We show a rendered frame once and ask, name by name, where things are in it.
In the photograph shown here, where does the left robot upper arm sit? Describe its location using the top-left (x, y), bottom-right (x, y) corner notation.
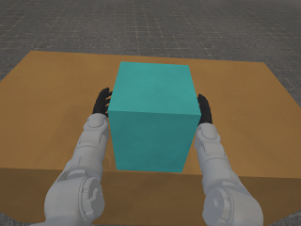
top-left (29, 176), bottom-right (105, 226)

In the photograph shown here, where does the robot right forearm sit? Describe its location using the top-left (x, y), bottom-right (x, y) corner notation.
top-left (194, 122), bottom-right (252, 197)

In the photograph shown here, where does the robot left hand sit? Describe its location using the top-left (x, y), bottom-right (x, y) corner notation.
top-left (92, 88), bottom-right (113, 118)

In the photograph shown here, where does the robot right hand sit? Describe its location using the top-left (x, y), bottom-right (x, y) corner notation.
top-left (197, 94), bottom-right (213, 126)

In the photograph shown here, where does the robot left forearm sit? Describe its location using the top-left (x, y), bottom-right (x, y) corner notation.
top-left (44, 113), bottom-right (109, 216)

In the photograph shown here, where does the carton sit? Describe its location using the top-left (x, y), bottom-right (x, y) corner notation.
top-left (107, 61), bottom-right (201, 173)

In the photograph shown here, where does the right robot upper arm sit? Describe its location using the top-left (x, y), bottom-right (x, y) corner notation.
top-left (202, 186), bottom-right (263, 226)

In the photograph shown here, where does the pedestal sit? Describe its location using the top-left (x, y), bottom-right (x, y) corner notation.
top-left (0, 50), bottom-right (301, 226)

